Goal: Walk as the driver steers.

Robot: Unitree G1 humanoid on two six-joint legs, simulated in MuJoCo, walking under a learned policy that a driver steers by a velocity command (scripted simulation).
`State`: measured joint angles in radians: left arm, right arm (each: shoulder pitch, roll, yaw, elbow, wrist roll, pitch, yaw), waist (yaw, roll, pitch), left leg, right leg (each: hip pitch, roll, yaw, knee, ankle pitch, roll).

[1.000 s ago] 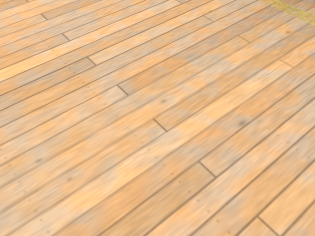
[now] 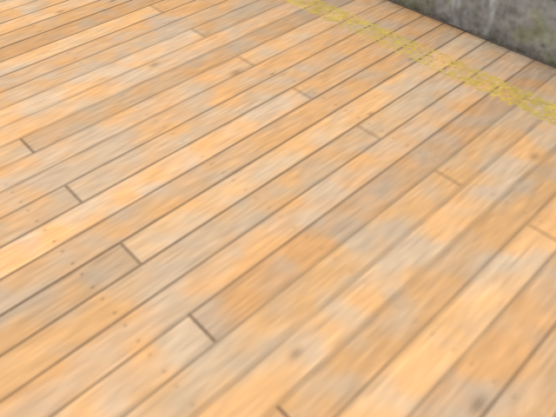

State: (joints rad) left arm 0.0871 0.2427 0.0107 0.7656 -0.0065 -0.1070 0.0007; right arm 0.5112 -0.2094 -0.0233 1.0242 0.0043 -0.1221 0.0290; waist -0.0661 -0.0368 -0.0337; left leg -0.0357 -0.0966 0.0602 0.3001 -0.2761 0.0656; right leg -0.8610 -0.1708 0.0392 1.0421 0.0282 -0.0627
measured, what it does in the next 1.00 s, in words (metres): walks ahead: right foot, then left foot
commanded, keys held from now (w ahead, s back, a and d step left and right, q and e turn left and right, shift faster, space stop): w+shift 0.38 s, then shift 0.62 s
